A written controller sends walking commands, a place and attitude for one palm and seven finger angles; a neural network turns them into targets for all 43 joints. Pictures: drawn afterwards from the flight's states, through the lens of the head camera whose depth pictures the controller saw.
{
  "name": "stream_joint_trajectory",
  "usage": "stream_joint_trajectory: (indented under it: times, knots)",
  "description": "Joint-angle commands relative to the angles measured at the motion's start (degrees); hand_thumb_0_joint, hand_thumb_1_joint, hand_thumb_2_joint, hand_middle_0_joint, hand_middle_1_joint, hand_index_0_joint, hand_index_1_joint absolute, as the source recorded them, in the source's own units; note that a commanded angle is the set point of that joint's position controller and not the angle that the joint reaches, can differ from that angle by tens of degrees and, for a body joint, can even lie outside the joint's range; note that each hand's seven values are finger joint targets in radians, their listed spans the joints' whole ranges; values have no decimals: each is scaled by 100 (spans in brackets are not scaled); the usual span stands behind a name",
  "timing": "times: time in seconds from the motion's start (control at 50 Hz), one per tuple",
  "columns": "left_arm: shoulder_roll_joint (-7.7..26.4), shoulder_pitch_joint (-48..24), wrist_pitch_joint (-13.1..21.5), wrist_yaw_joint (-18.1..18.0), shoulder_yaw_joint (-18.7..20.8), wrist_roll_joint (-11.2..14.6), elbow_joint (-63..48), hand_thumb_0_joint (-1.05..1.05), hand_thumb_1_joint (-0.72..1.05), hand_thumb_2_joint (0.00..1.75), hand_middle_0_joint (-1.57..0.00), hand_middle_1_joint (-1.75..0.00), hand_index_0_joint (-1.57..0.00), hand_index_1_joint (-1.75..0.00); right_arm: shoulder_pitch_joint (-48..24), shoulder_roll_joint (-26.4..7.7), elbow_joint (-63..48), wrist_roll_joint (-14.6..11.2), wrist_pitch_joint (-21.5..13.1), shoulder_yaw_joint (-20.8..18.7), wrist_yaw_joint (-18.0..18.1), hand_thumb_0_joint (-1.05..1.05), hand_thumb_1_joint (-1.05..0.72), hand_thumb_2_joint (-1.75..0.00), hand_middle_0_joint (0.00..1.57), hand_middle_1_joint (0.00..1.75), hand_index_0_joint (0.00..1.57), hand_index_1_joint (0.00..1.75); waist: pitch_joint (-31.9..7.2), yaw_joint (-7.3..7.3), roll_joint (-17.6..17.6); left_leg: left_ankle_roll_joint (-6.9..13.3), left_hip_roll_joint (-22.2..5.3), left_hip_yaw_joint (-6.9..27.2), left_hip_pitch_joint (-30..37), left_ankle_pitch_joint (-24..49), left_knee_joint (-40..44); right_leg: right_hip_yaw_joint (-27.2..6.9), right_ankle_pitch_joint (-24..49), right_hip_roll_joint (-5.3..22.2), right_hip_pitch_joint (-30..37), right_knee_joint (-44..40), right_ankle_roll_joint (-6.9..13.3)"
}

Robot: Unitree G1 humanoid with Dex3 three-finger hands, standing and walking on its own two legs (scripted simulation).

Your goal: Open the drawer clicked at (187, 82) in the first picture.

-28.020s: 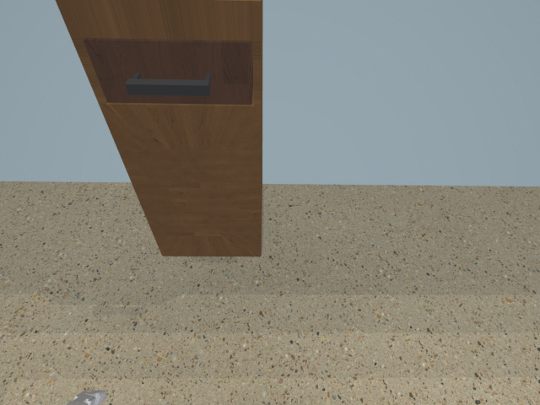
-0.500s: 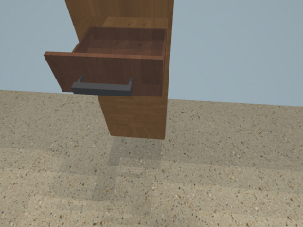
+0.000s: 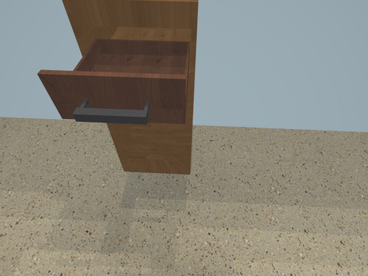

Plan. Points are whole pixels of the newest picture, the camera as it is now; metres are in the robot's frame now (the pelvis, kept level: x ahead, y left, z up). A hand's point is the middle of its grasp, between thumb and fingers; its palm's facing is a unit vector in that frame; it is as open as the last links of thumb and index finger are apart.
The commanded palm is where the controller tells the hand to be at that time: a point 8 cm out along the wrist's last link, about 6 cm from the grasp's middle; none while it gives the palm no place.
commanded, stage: look to check the result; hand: left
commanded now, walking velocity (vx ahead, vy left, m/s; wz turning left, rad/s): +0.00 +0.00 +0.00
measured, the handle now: (114, 109) +0.51 +0.22 +0.07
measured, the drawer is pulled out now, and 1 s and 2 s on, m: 0.29 0.29 0.29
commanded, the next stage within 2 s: stand and wait in 0.50 s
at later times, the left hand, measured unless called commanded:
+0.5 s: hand out of the picture +0.05 +0.22 -0.16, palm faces +0.01 -0.95 -0.30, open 7.4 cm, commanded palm none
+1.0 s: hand out of the picture +0.12 +0.24 -0.15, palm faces -0.02 -0.94 -0.35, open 7.4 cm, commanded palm none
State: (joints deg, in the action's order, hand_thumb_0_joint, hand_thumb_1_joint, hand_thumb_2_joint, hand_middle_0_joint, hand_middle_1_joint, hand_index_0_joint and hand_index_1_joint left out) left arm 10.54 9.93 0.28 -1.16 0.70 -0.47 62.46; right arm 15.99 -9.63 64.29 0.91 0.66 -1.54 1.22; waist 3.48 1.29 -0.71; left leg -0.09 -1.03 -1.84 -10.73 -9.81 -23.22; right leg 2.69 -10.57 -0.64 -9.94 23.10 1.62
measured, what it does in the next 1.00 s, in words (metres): stands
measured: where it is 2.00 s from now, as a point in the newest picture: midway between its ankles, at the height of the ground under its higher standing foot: outside the picture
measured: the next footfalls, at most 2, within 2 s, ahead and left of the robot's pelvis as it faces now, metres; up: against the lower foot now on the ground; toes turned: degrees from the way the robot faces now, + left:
none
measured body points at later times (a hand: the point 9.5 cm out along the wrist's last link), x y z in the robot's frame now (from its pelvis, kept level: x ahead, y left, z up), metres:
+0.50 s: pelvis +0.01 +0.00 +0.00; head +0.03 -0.01 +0.45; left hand +0.05 +0.27 -0.14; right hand +0.06 -0.26 -0.15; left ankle +0.03 +0.12 -0.74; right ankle +0.02 -0.10 -0.74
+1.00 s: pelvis +0.03 -0.01 +0.01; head +0.05 -0.02 +0.46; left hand +0.12 +0.29 -0.12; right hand +0.09 -0.30 -0.14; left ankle +0.03 +0.12 -0.74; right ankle +0.02 -0.10 -0.74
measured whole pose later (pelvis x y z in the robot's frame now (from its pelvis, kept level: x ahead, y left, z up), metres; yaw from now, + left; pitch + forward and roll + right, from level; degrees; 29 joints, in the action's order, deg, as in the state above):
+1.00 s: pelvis +0.03 -0.01 +0.01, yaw +0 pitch -2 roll +0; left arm 18.2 5.1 1.0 -0.6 0.9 -0.5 64.2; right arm 6.9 -18.2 64.6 0.7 0.5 -1.2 0.5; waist 4.4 0.8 -1.2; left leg -0.8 -1.5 -2.1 -5.8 -9.4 -17.2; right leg 2.3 -10.1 -1.3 -5.2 17.1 1.9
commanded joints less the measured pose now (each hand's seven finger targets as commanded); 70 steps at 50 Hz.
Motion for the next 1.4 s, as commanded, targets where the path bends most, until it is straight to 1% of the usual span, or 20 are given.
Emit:
stream_joint_trajectory:
  times: [0.0,0.04,0.12,0.18,0.22,0.28,0.36,0.46,0.5,0.56,0.64,0.78,0.94,1.04,1.14,1.2,1.26,1.32,1.36,1.38]
  knots:
    - [931,241,66,-66,210,-12,-76,0,90,90,-20,-30,-20,-30,216,-696,-173,-2,-88,-83,51,0,-90,-90,20,30,20,30,-26,-69,-46,136,-495,497,-11,119,519,-634,-106,654,-6,-664,142]
    - [946,228,64,-61,201,-8,-44,0,90,90,-20,-30,-20,-30,138,-755,-166,-1,-82,-82,57,0,-90,-90,20,30,20,30,31,-70,-135,128,-498,486,40,111,536,-646,-105,658,-58,-699,142]
    - [1045,205,80,-61,205,-8,3,0,90,90,-20,-30,-20,-30,74,-866,-160,-10,-85,-86,57,0,-90,-90,20,30,20,30,-124,-56,-5,135,-533,502,187,228,555,-627,75,660,53,-707,134]
    - [1074,181,85,-65,193,-10,42,0,90,90,-20,-30,-20,-30,-38,-937,-165,-15,-82,-92,61,0,-90,-90,20,30,20,30,-114,-48,-115,138,-563,500,292,276,581,-622,169,666,15,-719,133]
    - [1120,152,78,-60,186,-11,56,0,90,90,-20,-30,-20,-30,-85,-994,-154,-17,-69,-83,55,0,-90,-90,20,30,20,30,-7,-46,-12,131,-567,514,243,168,633,-633,37,655,-23,-771,120]
    - [1175,125,85,-60,191,-18,86,0,90,90,-20,-30,-20,-30,-192,-1064,-159,-17,-74,-84,51,0,-90,-90,20,30,20,30,-36,-44,-61,139,-587,528,341,203,672,-641,66,665,-30,-788,116]
    - [1297,100,104,-51,204,-24,81,0,90,90,-20,-30,-20,-30,-352,-1204,-191,-35,-78,-95,38,0,-90,-90,20,30,20,30,-57,-68,64,148,-587,517,420,197,699,-681,45,667,-47,-849,107]
    - [1417,-16,120,-44,222,-28,59,0,90,90,-20,-30,-20,-30,-520,-1327,-204,-27,-81,-101,21,0,-90,-90,20,30,20,30,-84,-71,16,139,-580,532,448,193,723,-706,24,693,0,-910,103]
    - [1457,-124,125,-40,211,-25,50,0,90,90,-20,-30,-20,-30,-576,-1384,-201,-12,-87,-111,17,0,-90,-90,20,30,20,30,-142,-48,0,133,-593,539,460,323,709,-702,239,715,76,-880,98]
    - [1547,-160,146,-38,237,-26,16,0,90,90,-20,-30,-20,-30,-670,-1466,-219,-24,-98,-113,13,0,-90,-90,20,30,20,30,-191,-77,65,130,-599,537,503,411,719,-689,371,728,135,-891,101]
    - [1625,-301,153,-30,233,-24,-3,0,90,90,-20,-30,-20,-30,-762,-1565,-227,-10,-113,-108,6,0,-90,-90,20,30,20,30,-297,-61,-77,105,-615,527,508,538,741,-700,616,760,286,-867,98]
    - [1807,-482,173,-25,252,-22,-62,0,90,90,-20,-30,-20,-30,-918,-1757,-267,-17,-125,-130,2,0,-90,-90,20,30,20,30,-338,-57,30,106,-647,533,594,701,750,-698,888,783,381,-884,86]
    - [1907,-588,174,-14,246,-18,-91,0,90,90,-20,-30,-20,-30,-1007,-1875,-278,-19,-139,-117,-4,0,-90,-90,20,30,20,30,-504,-65,17,92,-661,532,707,885,783,-708,1101,803,523,-874,80]
    - [1971,-640,176,-15,239,-18,-112,0,90,90,-20,-30,-20,-30,-1043,-1941,-281,-23,-124,-115,-10,0,-90,-90,20,30,20,30,-411,-54,58,84,-660,514,719,830,807,-752,1112,797,481,-927,69]
    - [2008,-641,191,-20,234,-16,-119,0,90,90,-20,-30,-20,-30,-1055,-1988,-300,-24,-129,-122,-8,0,-90,-90,20,30,20,30,-540,-39,75,87,-682,496,835,959,778,-753,1305,806,546,-911,72]
    - [2015,-652,187,-21,244,-17,-141,0,90,90,-20,-30,-20,-30,-1069,-1999,-299,-28,-136,-122,-2,0,-90,-90,20,30,20,30,-487,-43,-21,80,-686,487,816,988,798,-756,1324,798,556,-910,76]
    - [2024,-605,189,-16,247,-17,-137,0,90,90,-20,-30,-20,-30,-1093,-1997,-308,-42,-140,-111,4,0,-90,-90,20,30,20,30,-435,-69,63,89,-694,469,856,977,810,-737,1288,782,492,-927,74]
    - [2016,-634,176,-10,230,-18,-117,0,90,90,-20,-30,-20,-30,-1095,-2001,-296,-27,-139,-110,-4,0,-90,-90,20,30,20,30,-432,-52,-12,87,-694,478,828,932,841,-756,1204,796,499,-927,78]
    - [2018,-608,187,-8,248,-24,-121,0,90,90,-20,-30,-20,-30,-1102,-2001,-307,-43,-145,-108,3,0,-90,-90,20,30,20,30,-477,-66,103,96,-708,473,882,894,851,-755,1135,765,491,-951,73]
    - [2020,-630,177,-9,233,-20,-110,0,90,90,-20,-30,-20,-30,-1126,-2019,-293,-30,-143,-117,1,0,-90,-90,20,30,20,30,-414,-48,43,93,-699,475,872,906,841,-755,1148,785,448,-949,69]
